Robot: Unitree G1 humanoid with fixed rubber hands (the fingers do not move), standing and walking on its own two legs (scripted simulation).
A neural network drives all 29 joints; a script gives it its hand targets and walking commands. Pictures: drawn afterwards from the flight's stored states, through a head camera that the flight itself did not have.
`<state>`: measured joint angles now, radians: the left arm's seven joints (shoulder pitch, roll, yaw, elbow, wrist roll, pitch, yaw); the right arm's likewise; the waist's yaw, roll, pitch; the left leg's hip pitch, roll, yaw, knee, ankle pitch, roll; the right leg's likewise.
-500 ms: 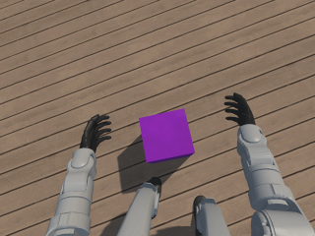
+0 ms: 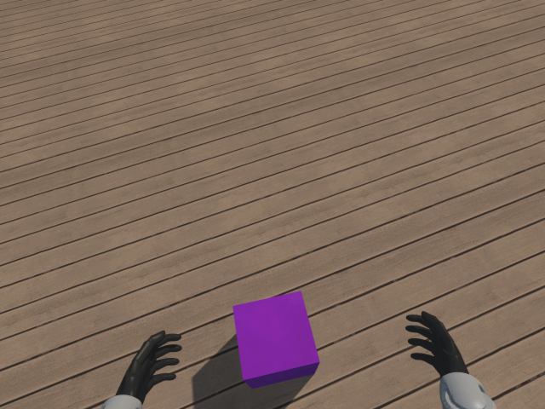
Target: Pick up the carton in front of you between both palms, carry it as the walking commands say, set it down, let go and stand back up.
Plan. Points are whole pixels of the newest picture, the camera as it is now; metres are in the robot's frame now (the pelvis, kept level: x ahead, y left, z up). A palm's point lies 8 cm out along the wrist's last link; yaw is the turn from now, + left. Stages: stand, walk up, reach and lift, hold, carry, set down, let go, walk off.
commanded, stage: let go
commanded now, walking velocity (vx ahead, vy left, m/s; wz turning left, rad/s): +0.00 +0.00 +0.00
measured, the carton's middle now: (275, 341) +0.35 +0.07 -0.64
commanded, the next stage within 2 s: stand in 0.58 s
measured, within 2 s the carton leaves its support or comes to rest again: neither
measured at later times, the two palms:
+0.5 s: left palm (135, 389) +0.16 +0.23 -0.06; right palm out of the picture +0.15 -0.24 -0.06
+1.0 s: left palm out of the picture +0.12 +0.30 -0.11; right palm out of the picture +0.11 -0.28 -0.07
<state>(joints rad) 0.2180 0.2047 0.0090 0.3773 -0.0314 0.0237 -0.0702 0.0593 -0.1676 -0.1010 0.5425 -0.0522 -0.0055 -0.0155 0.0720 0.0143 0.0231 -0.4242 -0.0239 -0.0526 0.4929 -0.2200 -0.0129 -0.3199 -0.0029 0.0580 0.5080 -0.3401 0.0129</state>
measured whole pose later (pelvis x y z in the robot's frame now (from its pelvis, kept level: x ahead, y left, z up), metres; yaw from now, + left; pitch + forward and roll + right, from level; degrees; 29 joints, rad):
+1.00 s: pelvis +0.00 +0.02 +0.00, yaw -1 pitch +0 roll +0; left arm 0.23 0.35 0.03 0.72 0.04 0.01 0.03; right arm 0.18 -0.32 -0.05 0.78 -0.04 0.01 -0.02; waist -0.01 -0.06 0.02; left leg -0.26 -0.02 -0.03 0.54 -0.28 0.02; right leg -0.12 -0.01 0.07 0.47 -0.35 0.04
